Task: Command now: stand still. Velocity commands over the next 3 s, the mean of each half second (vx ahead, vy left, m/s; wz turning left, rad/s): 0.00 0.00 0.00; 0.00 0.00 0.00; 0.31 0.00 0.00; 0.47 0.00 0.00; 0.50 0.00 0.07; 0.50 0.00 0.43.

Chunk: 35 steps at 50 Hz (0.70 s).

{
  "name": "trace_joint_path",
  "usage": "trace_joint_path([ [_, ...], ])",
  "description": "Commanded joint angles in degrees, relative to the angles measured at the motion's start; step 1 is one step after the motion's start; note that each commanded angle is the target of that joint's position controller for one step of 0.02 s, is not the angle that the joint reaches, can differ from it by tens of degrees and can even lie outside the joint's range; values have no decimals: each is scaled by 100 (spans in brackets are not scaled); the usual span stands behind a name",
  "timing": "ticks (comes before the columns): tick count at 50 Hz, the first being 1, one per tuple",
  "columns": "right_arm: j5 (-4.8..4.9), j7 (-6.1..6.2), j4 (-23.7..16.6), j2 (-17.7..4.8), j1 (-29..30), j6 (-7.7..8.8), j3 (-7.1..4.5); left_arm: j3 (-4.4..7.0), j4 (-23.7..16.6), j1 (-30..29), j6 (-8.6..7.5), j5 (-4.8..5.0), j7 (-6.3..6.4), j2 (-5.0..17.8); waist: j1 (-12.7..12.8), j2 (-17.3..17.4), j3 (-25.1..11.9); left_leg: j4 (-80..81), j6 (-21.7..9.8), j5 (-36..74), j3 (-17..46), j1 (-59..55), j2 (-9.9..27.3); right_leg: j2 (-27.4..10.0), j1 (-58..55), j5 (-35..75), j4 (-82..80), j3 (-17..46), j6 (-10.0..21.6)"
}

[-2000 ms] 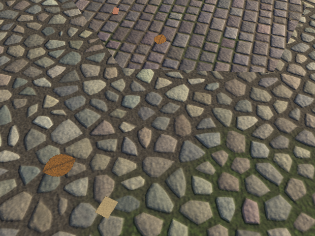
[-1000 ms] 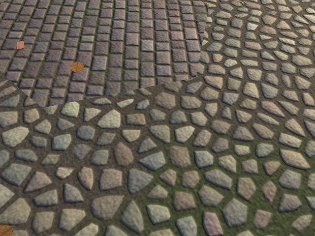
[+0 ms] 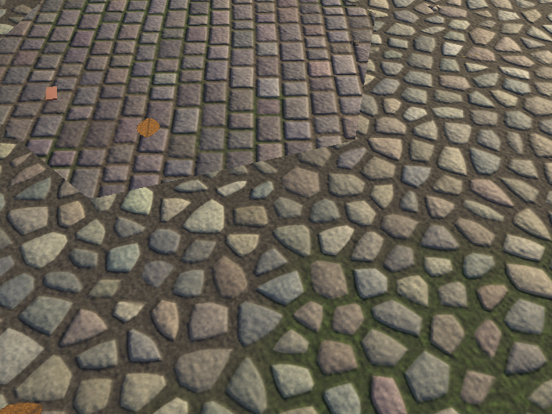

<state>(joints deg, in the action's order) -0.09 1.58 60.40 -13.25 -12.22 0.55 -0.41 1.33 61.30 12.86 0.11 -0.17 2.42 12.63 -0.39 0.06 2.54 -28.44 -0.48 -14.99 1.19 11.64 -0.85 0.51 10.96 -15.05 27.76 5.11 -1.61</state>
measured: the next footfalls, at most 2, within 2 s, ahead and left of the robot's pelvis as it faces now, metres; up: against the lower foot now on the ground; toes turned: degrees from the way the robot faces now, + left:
left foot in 1.68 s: +0.43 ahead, +0.10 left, +0.00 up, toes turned +2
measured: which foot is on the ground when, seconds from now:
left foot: down 0.00-1.00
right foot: down 0.00-1.00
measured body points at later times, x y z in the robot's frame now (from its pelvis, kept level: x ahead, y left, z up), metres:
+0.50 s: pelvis +0.00 +0.00 +0.00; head +0.01 +0.00 +0.45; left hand +0.01 +0.25 -0.16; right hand +0.02 -0.24 -0.15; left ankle +0.00 +0.11 -0.74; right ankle +0.00 -0.14 -0.74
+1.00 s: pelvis +0.00 +0.00 +0.00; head +0.02 +0.00 +0.45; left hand -0.01 +0.24 -0.16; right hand +0.01 -0.24 -0.16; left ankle +0.00 +0.11 -0.74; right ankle +0.00 -0.14 -0.74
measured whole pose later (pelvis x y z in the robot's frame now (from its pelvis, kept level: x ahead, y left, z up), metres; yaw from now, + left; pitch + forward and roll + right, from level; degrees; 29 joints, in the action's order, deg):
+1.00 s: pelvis +0.00 +0.00 +0.00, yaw +0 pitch -1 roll +0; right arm 0.2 2.2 61.6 -10.4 -16.9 0.6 -0.4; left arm 0.4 63.9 16.8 -0.3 0.1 2.9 10.2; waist -0.2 -0.1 2.3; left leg -28.8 -0.7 -15.3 1.2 12.5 -1.1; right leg 0.1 11.7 -15.4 28.1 4.9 -1.8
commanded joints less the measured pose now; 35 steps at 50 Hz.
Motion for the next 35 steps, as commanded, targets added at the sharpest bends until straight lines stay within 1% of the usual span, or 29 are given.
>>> trace_joint_path([
  [1,3,20,-139,-609,-176,39,-100,79,-75,201,-40,2,20,581,3,5,-2,585,-104,443,182,80,197,-60,127,707,-426,-28,123],
  [17,13,35,-45,-466,-460,33,-79,11,136,436,-45,11,37,450,14,9,57,589,-124,465,177,100,174,-44,206,651,-428,-82,108],
  [35,22,56,4,-328,-707,31,-78,-12,194,657,-52,22,53,335,18,6,112,575,-129,479,164,119,155,-36,264,625,-420,-113,105],
])
Over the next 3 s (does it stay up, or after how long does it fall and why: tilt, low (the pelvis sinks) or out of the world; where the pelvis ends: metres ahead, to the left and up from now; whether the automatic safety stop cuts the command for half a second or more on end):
stays up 0.99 0.04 0.00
